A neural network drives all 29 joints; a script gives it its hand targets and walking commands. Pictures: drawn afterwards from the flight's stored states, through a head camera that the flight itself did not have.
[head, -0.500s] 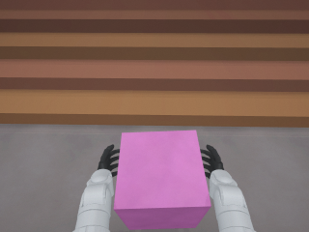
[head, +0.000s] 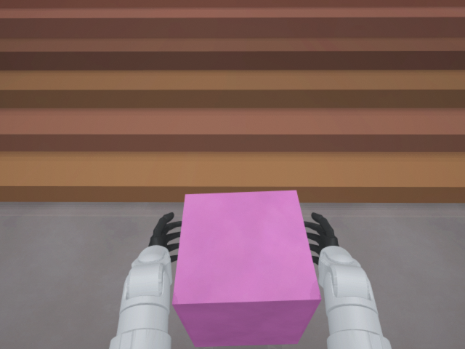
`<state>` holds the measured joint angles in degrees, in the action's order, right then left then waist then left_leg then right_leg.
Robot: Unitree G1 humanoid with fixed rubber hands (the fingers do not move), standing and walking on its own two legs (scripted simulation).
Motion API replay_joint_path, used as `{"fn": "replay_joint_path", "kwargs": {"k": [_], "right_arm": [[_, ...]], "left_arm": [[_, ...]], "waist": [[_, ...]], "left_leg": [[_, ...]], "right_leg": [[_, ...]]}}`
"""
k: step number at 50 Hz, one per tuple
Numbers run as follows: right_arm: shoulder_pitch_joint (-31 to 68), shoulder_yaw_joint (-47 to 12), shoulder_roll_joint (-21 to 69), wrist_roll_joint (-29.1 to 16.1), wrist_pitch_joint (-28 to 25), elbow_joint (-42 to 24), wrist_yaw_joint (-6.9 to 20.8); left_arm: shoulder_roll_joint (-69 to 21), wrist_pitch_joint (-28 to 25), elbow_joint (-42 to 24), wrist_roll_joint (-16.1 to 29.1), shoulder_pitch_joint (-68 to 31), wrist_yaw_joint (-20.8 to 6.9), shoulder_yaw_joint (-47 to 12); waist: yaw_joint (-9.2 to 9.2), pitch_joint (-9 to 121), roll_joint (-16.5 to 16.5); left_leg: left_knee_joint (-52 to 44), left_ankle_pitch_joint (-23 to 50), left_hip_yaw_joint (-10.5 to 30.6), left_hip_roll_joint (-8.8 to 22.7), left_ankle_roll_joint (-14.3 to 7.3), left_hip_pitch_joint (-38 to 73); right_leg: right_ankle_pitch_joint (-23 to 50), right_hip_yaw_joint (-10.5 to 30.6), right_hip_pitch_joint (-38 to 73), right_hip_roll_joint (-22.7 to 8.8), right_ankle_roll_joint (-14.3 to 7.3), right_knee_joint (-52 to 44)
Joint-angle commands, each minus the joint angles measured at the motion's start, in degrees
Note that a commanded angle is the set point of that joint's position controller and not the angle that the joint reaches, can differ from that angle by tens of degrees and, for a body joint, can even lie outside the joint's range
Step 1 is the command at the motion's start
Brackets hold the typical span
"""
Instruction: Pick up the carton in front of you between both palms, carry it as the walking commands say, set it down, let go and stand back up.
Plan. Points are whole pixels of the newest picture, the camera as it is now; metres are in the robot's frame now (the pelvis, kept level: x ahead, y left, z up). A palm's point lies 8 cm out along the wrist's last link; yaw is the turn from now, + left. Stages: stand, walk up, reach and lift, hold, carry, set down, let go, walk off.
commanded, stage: reach and lift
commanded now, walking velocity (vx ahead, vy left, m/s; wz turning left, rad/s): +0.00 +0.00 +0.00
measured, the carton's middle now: (243, 272) +0.31 +0.00 -0.04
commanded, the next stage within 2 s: hold in 0.64 s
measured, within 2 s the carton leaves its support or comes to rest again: neither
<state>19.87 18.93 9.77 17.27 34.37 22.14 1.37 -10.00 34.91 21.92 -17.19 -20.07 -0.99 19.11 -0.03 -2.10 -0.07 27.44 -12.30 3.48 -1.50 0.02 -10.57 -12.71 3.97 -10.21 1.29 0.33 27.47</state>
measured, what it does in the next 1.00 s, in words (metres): stands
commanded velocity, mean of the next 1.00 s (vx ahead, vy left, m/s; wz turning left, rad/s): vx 0.01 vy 0.00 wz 0.00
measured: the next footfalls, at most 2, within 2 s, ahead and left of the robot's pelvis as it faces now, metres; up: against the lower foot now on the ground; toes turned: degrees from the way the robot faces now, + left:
right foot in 1.46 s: +0.18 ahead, -0.11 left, +0.00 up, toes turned -11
left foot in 1.82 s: +0.49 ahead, +0.12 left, +0.00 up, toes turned +11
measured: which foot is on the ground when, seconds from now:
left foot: down 0.00-1.00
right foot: down 0.00-1.00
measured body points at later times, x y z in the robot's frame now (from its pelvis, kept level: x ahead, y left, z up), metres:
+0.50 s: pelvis +0.02 +0.00 +0.01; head +0.00 +0.00 +0.46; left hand +0.32 +0.15 +0.03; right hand +0.32 -0.15 +0.03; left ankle +0.03 +0.12 -0.74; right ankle +0.03 -0.12 -0.74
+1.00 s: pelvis +0.01 +0.00 +0.01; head -0.03 +0.00 +0.45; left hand +0.31 +0.15 +0.05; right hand +0.31 -0.15 +0.05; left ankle +0.03 +0.12 -0.74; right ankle +0.03 -0.12 -0.74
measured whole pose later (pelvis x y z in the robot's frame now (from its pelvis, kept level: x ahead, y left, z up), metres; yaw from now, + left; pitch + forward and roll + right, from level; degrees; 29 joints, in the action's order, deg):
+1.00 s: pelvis +0.01 +0.00 +0.01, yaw +0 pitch -8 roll +0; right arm 14.9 12.6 8.6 14.9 43.5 12.4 0.6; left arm -8.7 43.8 12.4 -15.0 -15.2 -0.6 13.0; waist 0.0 -2.5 -0.1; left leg 21.7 -10.6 3.7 -1.3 0.1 -2.9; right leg -11.1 4.0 -2.6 1.2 0.2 21.9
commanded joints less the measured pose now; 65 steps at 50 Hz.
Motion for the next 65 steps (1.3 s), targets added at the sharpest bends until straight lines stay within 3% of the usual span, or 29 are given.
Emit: {"fn": "replay_joint_path", "kwargs": {"k": [1,18,31,37,43,50,51,52,53,54,56,58,60,61,62,63,64,65], "right_arm": [[31.0,-31.7,53.6,-12.0,-0.9,0.9,13.3],[21.9,-34.6,52.3,-14.0,1.4,-6.3,12.1],[20.6,-35.8,51.5,-14.9,3.3,-9.6,11.6],[18.7,-39.9,51.1,-17.2,5.6,-15.6,11.1],[18.9,-36.2,48.1,-15.3,7.8,-13.1,11.1],[25.2,-37.1,50.1,-16.0,7.1,-12.4,11.9],[26.9,-37.8,49.9,-16.2,7.4,-12.1,11.9],[26.8,-38.0,50.0,-17.1,7.5,-12.5,11.8],[27.4,-38.9,50.2,-17.9,7.6,-14.0,11.6],[28.4,-39.8,50.6,-18.5,7.7,-15.1,11.5],[27.6,-41.6,50.5,-19.6,8.8,-17.2,10.9],[25.8,-44.3,50.6,-21.4,10.6,-20.4,10.2],[26.0,-46.3,50.2,-22.7,13.0,-24.1,9.4],[26.2,-46.8,49.9,-23.3,14.2,-25.6,9.0],[25.3,-47.4,49.5,-23.9,15.5,-27.1,8.4],[23.5,-47.6,48.5,-23.9,16.8,-28.2,7.7],[20.8,-47.4,47.7,-23.5,18.1,-28.9,6.8],[18.7,-47.5,46.8,-23.2,19.3,-30.7,5.7]], "left_arm": [[-54.4,-1.0,1.5,12.1,-30.2,-13.1,-32.3],[-52.2,1.1,-5.8,13.8,-21.2,-12.4,-34.9],[-51.0,2.9,-9.2,14.8,-20.2,-12.2,-36.0],[-50.9,5.2,-15.1,17.4,-18.3,-11.6,-40.3],[-48.1,7.5,-12.4,15.1,-18.2,-11.2,-36.4],[-50.2,6.9,-11.7,15.7,-24.2,-12.0,-37.1],[-50.2,7.2,-10.7,16.3,-26.3,-12.0,-37.8],[-49.9,7.3,-12.1,16.9,-26.5,-12.0,-38.2],[-50.4,7.4,-13.2,17.6,-27.0,-11.9,-39.2],[-50.8,7.5,-14.3,18.2,-27.7,-11.8,-39.9],[-50.9,8.5,-16.4,19.6,-25.8,-11.0,-41.8],[-50.2,10.3,-20.0,20.6,-23.9,-10.0,-44.3],[-49.5,12.8,-24.0,21.3,-23.4,-8.9,-46.0],[-49.3,14.1,-25.6,21.9,-23.3,-8.4,-46.7],[-48.9,15.5,-27.9,22.6,-23.3,-7.8,-47.7],[-48.7,16.9,-29.8,23.3,-23.2,-7.1,-48.5],[-48.0,18.3,-31.3,24.0,-23.0,-6.4,-49.1],[-47.5,19.7,-33.4,24.9,-22.9,-5.7,-50.5]], "waist": [[-0.14,15.8,0.1],[0.15,16.4,-0.1],[0.10,14.9,0.0],[-0.09,17.4,0.1],[-0.07,8.9,0.1],[0.09,11.6,0.1],[-0.13,15.5,-0.3],[0.19,15.0,-0.2],[0.15,13.1,-0.9],[0.10,12.5,-1.5],[0.63,17.2,-3.1],[0.43,19.7,-6.3],[0.17,17.8,-7.1],[0.08,16.5,-5.1],[-0.24,15.6,-0.5],[-0.83,15.4,8.8],[-1.39,13.4,14.0],[-1.70,11.9,12.2]], "left_leg": [[-5.5,2.1,0.6,-3.0,-0.2,5.3],[-7.1,14.0,1.0,-3.6,0.2,9.7],[-7.8,13.8,1.1,-3.8,0.1,10.0],[-8.5,18.0,1.6,-3.6,0.4,12.6],[-10.1,7.2,0.9,-3.3,0.1,9.4],[-9.0,4.2,0.9,-3.1,-0.1,9.1],[-5.8,-8.0,0.8,6.9,-0.4,3.0],[-7.3,-20.9,2.1,5.9,-0.6,-0.3],[-6.9,-29.2,1.5,5.2,-0.5,-3.8],[-5.1,-28.6,0.4,4.7,-0.2,-5.0],[0.8,-15.3,-3.2,3.1,0.2,-3.6],[4.4,-13.0,-6.4,1.1,0.6,-4.5],[1.4,-14.6,-7.8,0.5,0.6,-4.0],[-1.8,-15.8,-6.5,1.4,0.1,-1.5],[-6.2,-19.4,-0.6,5.4,-1.2,1.3],[-12.4,-26.1,11.8,12.9,-4.3,5.4],[-17.4,-27.3,23.1,19.9,-8.2,10.1],[-18.0,-20.4,26.8,22.4,-11.1,10.6]], "right_leg": [[1.6,0.0,3.1,3.5,-0.9,-5.6],[13.6,0.8,8.2,3.8,-0.1,-7.5],[13.6,0.9,8.9,3.7,-0.1,-8.2],[17.5,1.2,11.5,3.8,0.1,-8.8],[6.9,0.5,8.1,3.5,-0.4,-10.2],[3.9,0.4,7.5,3.3,-0.6,-9.1],[-7.6,1.4,1.8,-6.1,-1.1,-6.3],[-20.8,2.6,-0.4,-5.5,-1.5,-8.0],[-29.6,2.9,-3.6,-5.2,-1.6,-8.9],[-30.0,3.1,-4.9,-5.5,-1.7,-8.8],[-20.9,4.1,-3.3,-6.8,-2.9,-7.8],[-23.9,8.7,-3.4,-9.5,-5.1,-10.7],[-28.2,9.1,-6.9,-10.5,-5.8,-11.3],[-28.1,6.5,-10.5,-9.2,-5.0,-9.4],[-25.3,2.0,-14.9,-6.6,-3.5,-3.3],[-19.7,-3.9,-21.3,-3.2,-1.3,8.5],[-16.0,-8.5,-30.0,-1.0,0.0,16.4],[-16.0,-7.5,-33.2,-3.3,-0.4,17.5]]}}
